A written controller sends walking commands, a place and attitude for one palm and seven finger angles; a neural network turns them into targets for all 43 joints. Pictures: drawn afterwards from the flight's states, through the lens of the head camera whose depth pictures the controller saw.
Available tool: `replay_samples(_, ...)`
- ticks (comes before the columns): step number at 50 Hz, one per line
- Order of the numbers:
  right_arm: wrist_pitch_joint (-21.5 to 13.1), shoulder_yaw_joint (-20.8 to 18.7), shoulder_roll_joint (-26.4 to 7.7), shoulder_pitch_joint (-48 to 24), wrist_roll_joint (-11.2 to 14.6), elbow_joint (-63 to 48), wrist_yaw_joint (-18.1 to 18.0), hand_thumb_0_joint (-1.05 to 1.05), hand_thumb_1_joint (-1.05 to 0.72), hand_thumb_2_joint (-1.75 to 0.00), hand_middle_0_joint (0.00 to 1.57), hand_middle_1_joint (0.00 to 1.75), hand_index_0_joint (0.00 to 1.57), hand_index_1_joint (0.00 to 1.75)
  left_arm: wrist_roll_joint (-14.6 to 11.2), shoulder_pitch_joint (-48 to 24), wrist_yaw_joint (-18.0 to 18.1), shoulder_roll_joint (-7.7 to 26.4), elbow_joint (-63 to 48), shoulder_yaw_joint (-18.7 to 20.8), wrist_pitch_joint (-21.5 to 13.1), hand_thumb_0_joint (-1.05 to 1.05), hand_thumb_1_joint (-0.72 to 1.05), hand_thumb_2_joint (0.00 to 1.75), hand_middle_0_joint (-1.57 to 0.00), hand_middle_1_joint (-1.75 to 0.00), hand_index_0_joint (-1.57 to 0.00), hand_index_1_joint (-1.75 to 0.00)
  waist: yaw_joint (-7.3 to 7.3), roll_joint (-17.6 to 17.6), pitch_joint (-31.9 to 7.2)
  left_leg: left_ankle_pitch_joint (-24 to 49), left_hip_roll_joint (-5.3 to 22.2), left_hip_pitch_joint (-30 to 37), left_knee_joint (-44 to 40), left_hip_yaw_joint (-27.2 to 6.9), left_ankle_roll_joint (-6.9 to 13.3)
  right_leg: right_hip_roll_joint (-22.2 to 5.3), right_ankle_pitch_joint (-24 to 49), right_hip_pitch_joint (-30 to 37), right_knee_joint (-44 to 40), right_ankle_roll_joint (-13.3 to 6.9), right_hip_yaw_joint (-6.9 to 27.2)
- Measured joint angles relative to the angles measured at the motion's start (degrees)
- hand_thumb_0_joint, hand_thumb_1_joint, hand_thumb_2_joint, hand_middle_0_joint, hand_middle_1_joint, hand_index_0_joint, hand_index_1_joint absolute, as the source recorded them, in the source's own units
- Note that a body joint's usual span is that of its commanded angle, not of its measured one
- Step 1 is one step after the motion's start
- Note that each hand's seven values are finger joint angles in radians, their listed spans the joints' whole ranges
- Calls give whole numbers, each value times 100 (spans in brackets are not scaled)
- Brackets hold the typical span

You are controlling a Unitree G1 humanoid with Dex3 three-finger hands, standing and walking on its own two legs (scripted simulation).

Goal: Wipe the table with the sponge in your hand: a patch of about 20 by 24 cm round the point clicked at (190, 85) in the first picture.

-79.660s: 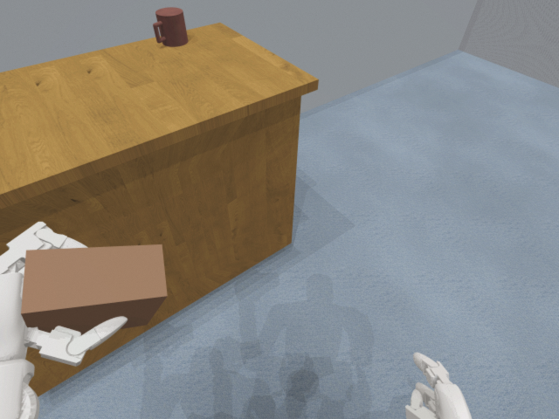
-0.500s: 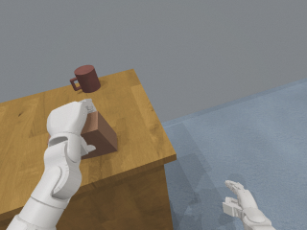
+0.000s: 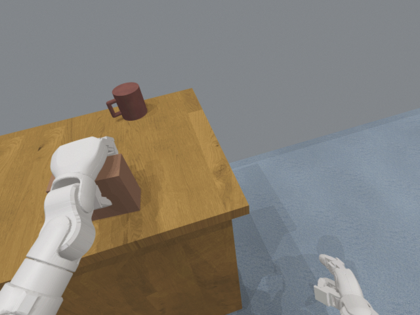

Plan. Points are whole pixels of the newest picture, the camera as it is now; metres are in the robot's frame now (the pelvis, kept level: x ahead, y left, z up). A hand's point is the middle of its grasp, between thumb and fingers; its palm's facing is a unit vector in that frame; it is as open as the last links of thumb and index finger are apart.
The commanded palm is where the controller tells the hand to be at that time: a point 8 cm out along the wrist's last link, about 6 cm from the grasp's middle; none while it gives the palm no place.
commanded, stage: wipe forward along the middle lane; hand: left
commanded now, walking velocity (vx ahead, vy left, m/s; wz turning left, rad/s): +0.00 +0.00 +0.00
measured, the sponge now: (103, 196) +0.30 +0.26 +0.10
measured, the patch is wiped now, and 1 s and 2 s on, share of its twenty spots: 1.00 1.00 1.00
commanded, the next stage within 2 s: slide back across to the first lane in 1.44 s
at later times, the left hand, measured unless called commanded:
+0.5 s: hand (97, 158) +0.36 +0.28 +0.15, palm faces +0.00 -0.03 -1.00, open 9.7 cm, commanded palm +0.34 +0.29 +0.18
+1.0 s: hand (97, 146) +0.40 +0.30 +0.15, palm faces -0.03 -0.02 -1.00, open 9.7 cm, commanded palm +0.38 +0.31 +0.17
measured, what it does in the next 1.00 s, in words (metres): stands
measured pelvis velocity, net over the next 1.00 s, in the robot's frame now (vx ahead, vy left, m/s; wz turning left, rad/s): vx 0.00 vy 0.02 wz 0.02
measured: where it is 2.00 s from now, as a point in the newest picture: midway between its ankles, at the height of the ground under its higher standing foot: outside the picture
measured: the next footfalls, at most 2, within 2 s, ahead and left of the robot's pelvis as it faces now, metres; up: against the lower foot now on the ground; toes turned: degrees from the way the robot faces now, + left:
none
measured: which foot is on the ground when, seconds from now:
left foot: down 0.00-1.00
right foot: down 0.00-1.00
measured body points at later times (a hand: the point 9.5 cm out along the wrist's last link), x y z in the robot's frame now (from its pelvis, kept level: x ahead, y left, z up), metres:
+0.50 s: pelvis +0.00 +0.01 +0.00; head -0.01 -0.04 +0.45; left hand +0.35 +0.27 +0.20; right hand +0.19 -0.23 -0.11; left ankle -0.02 +0.13 -0.74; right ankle +0.01 -0.05 -0.74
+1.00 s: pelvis +0.00 +0.02 +0.00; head +0.01 -0.02 +0.45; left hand +0.39 +0.29 +0.20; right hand +0.17 -0.23 -0.12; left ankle -0.02 +0.13 -0.74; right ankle +0.01 -0.05 -0.74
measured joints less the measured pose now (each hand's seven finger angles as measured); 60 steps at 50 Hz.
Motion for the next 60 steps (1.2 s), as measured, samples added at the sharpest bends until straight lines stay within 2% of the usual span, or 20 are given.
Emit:
replay_samples(14,-41,41,4,153,28,64,-40,1,-90,-90,20,30,20,30,134,-909,1,-4,1231,-22,-273,0,-51,106,-75,-140,-81,-134,-98,-84,-34,89,-26,-143,-44,-71,10,-34,115,-73,-148,43,-63)
replay_samples(19,-55,15,-34,300,39,73,-51,1,-90,-90,20,30,20,30,183,-1250,-29,34,1708,-4,-484,0,-52,106,-76,-140,-82,-134,-160,-115,-61,94,-35,-237,-33,-87,21,-43,133,-145,-174,58,-78)
replay_samples(29,-26,-50,-80,585,49,120,-15,1,-90,-90,20,30,20,30,186,-1497,89,77,2185,140,-860,0,-52,107,-76,-140,-82,-134,-223,-133,-119,47,-39,-369,16,-69,46,-45,119,-255,-179,90,-57)
replay_samples(39,20,-66,-63,652,77,127,6,1,-90,-90,20,30,20,30,253,-1776,203,43,2595,109,-943,0,-53,107,-77,-140,-82,-134,-242,-147,-194,27,-51,-514,69,-80,68,-58,117,-373,-173,113,-69)
replay_samples(48,29,-17,-8,616,90,105,-47,1,-90,-90,20,30,20,30,307,-2372,192,94,3392,73,-1131,0,-53,107,-77,-140,-82,-135,-304,-217,-219,40,-56,-654,116,-114,73,-64,142,-481,-176,121,-105)
replay_samples(60,84,-69,-49,922,80,123,-75,0,-90,-90,20,30,20,30,465,-3084,168,284,4405,167,-1656,1,-54,108,-77,-140,-82,-135,-430,-268,-244,48,-42,-894,142,-119,86,-50,198,-678,-242,132,-111)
